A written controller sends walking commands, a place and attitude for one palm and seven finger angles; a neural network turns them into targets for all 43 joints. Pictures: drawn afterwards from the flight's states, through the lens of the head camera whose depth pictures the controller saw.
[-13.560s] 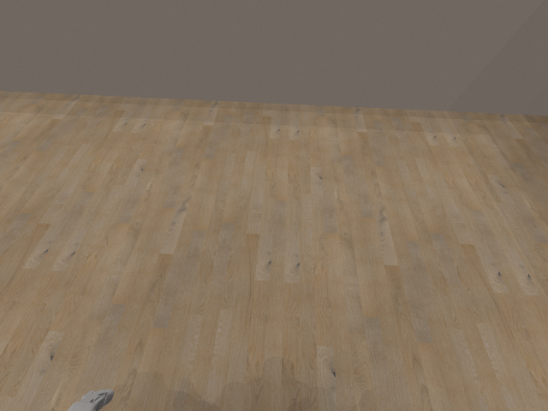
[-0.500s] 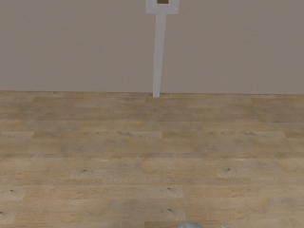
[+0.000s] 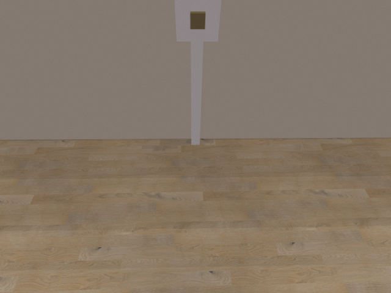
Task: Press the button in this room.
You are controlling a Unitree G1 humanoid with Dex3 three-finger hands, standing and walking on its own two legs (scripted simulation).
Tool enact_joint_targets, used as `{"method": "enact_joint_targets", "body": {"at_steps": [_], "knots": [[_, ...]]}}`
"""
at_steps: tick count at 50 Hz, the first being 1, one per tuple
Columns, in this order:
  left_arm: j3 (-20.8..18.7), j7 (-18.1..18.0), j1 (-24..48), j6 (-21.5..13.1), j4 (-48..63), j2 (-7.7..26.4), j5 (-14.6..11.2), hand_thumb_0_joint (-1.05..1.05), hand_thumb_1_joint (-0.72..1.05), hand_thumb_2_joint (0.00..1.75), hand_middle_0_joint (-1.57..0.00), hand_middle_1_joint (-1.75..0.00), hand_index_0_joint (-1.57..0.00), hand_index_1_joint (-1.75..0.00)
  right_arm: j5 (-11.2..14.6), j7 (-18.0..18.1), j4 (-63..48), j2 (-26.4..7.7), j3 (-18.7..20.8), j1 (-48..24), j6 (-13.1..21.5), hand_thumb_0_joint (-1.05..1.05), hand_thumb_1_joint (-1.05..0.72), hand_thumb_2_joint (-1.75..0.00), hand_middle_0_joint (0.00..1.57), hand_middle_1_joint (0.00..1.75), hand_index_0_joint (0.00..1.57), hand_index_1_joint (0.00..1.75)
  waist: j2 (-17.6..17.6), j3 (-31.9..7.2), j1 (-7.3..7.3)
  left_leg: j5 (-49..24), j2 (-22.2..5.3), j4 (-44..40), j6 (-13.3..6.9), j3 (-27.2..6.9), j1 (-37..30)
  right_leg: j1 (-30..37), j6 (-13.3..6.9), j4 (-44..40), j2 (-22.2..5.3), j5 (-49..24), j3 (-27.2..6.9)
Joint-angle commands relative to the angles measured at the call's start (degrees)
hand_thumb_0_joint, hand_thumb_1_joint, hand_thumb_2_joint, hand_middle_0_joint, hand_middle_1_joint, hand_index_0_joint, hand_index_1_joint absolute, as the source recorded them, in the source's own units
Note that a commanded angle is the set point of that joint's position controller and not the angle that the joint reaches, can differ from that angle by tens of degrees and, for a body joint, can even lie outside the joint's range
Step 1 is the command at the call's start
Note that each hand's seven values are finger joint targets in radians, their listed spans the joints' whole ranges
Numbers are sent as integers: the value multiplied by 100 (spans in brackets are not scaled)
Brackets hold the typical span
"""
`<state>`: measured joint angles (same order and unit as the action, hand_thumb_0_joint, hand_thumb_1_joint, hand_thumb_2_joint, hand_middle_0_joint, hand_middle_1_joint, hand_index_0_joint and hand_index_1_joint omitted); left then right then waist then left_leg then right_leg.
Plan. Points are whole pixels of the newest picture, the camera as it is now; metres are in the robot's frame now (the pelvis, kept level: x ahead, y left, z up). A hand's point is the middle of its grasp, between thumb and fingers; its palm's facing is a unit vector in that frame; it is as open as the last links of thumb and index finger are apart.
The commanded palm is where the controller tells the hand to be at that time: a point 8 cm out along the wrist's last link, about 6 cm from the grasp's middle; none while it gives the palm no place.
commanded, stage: stand and wait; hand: left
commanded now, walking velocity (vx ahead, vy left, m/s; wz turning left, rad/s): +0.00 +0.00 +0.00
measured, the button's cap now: (197, 20) +1.14 +0.05 +0.08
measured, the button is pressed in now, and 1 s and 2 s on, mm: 0 0 0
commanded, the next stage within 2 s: look at it before walking up in 0.48 s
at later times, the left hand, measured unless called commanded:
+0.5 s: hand out of the picture -0.03 +0.15 -0.18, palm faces +0.05 -0.99 -0.13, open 7.4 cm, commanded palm none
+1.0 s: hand out of the picture -0.01 +0.18 -0.18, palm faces +0.03 -0.98 -0.18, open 7.3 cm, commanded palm none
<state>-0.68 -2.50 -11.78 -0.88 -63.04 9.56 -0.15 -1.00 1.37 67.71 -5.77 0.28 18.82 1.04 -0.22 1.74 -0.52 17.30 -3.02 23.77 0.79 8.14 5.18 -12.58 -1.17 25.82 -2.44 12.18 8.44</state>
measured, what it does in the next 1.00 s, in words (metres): stands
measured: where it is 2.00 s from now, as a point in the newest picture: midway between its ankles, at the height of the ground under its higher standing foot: outside the picture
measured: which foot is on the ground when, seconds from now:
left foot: down 0.00-1.00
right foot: down 0.00-1.00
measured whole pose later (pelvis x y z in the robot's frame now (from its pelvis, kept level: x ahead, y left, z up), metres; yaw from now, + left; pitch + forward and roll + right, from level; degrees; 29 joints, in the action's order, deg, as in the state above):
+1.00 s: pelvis +0.00 +0.02 +0.00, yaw -1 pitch -2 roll +0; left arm 0.1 -2.7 -16.8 -0.3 -65.6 7.2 0.5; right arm -0.6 2.0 67.3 -5.9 0.5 19.2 1.3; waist 0.0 2.5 0.1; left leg 16.9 -1.8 22.0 -0.7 9.3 3.4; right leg -11.2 0.2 24.1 -3.3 11.0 7.2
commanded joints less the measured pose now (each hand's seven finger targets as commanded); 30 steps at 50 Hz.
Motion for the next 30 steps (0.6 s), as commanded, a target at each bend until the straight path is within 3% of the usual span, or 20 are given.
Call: {"method": "enact_joint_targets", "body": {"at_steps": [1,9,17,30], "knots": [[-10,12,-515,-55,-14,423,20,0,90,90,-20,-30,-20,-30,39,67,-107,-522,105,346,48,0,-90,-90,20,30,20,30,-49,-92,81,-1594,-564,-444,-58,-453,279,576,7,-318,-638,-1832,-636],[42,-5,-735,-36,-171,307,36,0,90,90,-20,-30,-20,-30,55,90,-76,-498,82,353,6,0,-90,-90,20,30,20,30,81,265,56,-1168,-547,-572,-99,-448,247,376,15,-535,-612,-1425,-695],[65,-14,-942,-34,-236,230,56,0,90,90,-20,-30,-20,-30,68,91,-130,-516,91,256,-1,0,-90,-90,20,30,20,30,-74,346,53,-895,-512,-592,-127,-464,190,219,29,-680,-579,-987,-744],[57,-18,-1010,-39,-251,157,63,0,90,90,-20,-30,-20,-30,56,98,-147,-496,90,356,41,0,-90,-90,20,30,20,30,5,458,66,-849,-519,-683,-157,-503,353,223,37,-629,-559,-862,-713]]}}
